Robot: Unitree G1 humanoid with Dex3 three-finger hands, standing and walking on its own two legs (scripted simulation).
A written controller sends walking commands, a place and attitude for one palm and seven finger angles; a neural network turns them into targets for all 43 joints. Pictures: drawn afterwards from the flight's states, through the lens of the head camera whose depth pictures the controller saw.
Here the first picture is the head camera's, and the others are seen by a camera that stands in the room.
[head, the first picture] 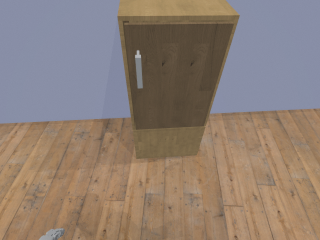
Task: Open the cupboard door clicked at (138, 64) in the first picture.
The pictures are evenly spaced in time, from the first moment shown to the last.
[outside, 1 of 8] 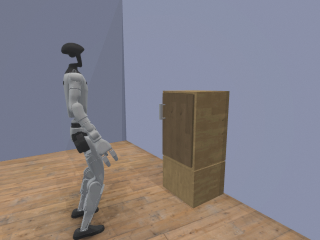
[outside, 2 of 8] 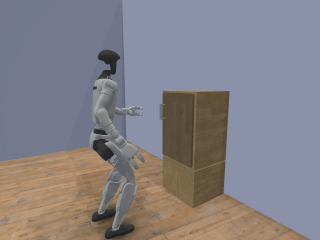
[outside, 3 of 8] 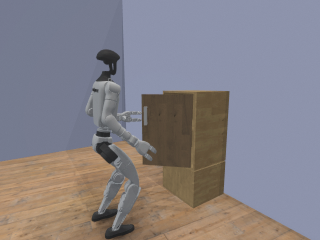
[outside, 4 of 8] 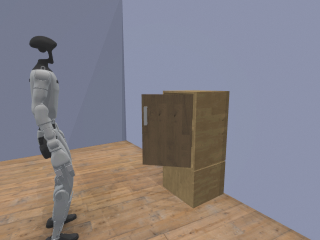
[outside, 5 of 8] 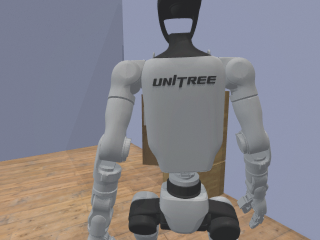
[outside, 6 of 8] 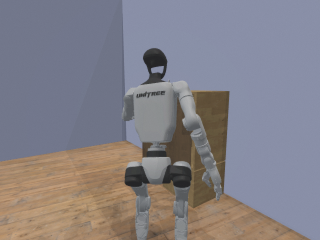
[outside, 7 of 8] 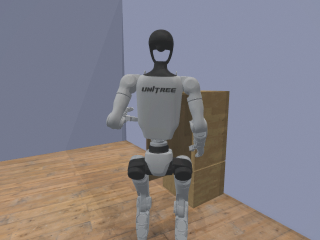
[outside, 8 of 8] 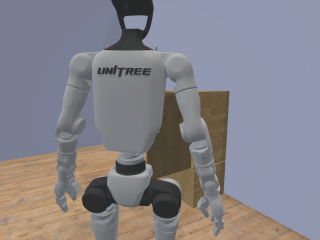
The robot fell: no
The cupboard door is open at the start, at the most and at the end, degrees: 0 93 90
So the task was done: yes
